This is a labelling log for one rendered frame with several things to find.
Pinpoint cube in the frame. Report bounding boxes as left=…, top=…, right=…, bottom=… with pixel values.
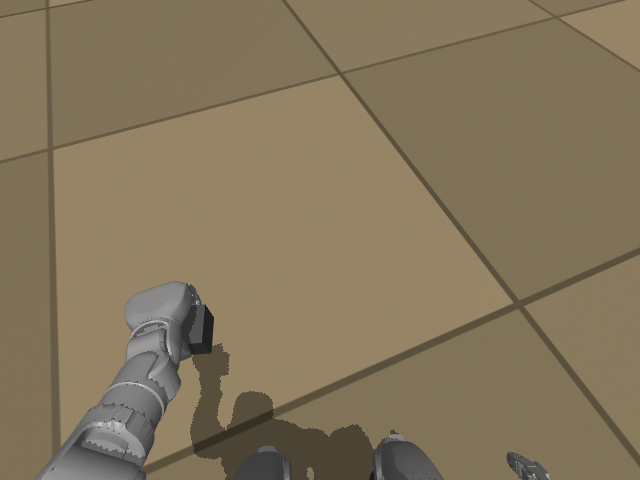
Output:
left=180, top=304, right=214, bottom=355

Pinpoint left robot hand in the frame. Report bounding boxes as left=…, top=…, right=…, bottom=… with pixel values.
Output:
left=124, top=281, right=202, bottom=361

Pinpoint right robot hand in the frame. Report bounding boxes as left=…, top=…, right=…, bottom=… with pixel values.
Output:
left=507, top=452, right=549, bottom=480

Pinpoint left robot arm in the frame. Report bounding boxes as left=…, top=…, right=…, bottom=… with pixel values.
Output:
left=35, top=317, right=182, bottom=480

